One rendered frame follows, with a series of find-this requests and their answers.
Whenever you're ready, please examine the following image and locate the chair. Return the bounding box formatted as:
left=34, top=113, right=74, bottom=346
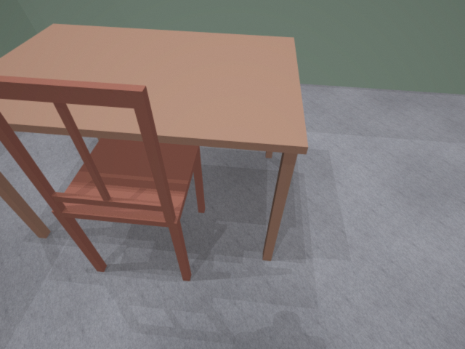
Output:
left=0, top=76, right=205, bottom=281

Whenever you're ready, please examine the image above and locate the table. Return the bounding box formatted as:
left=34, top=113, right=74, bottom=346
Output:
left=0, top=24, right=308, bottom=261

